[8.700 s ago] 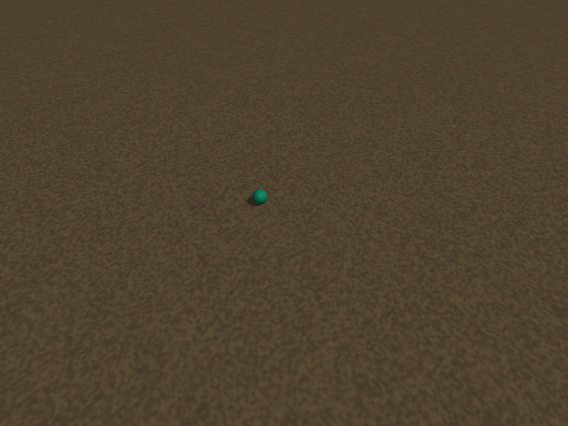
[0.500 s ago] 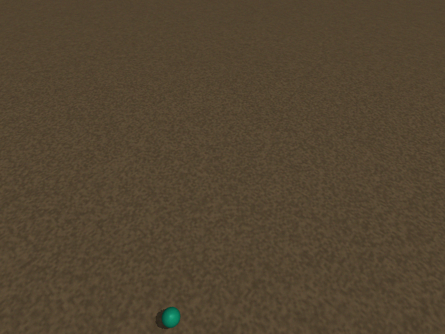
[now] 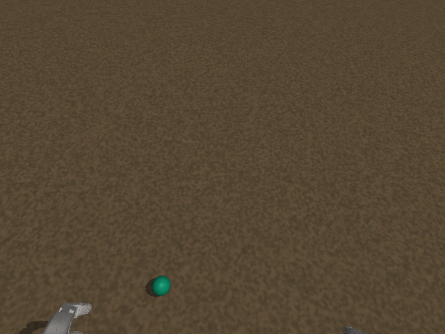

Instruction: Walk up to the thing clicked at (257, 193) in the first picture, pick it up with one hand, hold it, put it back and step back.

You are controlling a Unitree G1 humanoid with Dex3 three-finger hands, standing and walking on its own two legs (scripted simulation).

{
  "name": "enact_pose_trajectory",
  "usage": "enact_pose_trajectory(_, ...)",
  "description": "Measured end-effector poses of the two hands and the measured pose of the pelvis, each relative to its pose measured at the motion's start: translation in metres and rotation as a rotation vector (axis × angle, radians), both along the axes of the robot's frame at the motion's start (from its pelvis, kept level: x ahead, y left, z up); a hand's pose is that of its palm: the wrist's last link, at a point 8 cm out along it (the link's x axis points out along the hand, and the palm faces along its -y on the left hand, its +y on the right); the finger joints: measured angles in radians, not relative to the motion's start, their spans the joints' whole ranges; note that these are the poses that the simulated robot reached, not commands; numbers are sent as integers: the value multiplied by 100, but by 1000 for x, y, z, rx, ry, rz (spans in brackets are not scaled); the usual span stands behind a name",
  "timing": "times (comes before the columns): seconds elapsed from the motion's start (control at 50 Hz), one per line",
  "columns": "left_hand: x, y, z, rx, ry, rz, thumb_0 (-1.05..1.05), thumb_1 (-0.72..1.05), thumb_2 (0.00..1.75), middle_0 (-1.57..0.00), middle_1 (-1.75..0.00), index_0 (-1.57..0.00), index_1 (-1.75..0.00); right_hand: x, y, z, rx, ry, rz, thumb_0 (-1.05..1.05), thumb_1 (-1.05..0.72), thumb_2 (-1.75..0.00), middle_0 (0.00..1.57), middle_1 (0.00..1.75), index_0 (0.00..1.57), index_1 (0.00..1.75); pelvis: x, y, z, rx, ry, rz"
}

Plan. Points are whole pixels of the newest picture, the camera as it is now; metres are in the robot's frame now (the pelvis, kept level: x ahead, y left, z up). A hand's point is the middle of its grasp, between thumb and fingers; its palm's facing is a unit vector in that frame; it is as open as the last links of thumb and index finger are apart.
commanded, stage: rise first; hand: left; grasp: from above
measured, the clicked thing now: (161, 285) +0.38 +0.23 -0.71
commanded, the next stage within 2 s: none
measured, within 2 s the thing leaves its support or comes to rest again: neither
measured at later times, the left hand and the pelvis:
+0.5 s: hand out of the picture +0.13 +0.28 -0.25, palm faces -0.23 -0.82 -0.52, open 14.0 cm; pelvis -0.01 +0.00 -0.11, yaw +0 degrees
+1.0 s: hand (115, 314) +0.24 +0.31 -0.45, palm faces -0.46 -0.36 -0.81, open 14.1 cm; pelvis -0.07 +0.00 -0.31, yaw -3 degrees
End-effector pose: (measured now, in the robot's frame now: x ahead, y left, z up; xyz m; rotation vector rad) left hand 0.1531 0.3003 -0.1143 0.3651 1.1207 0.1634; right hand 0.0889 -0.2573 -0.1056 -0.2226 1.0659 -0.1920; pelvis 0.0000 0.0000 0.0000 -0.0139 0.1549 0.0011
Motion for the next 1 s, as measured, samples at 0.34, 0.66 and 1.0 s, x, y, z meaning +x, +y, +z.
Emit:
enact_pose_trajectory(0.34,-27,9,-59,108,10,-99,0,-45,101,-6,-107,-6,-107,55,5,-53,-34,-174,91,1,-90,-90,20,30,20,30,-9,1,-70,-17,167,4)
enact_pose_trajectory(0.66,19,23,-160,298,-52,-430,0,-48,98,-5,-108,-6,-108,92,4,-161,-34,-236,214,1,-85,-88,21,30,20,30,-28,-2,-177,-25,371,7)
enact_pose_trajectory(1.0,99,24,-284,563,-185,-747,0,-53,102,-7,-106,-7,-106,-10,-11,-332,-14,76,146,1,-89,-89,20,30,20,29,-75,-2,-310,-48,444,-30)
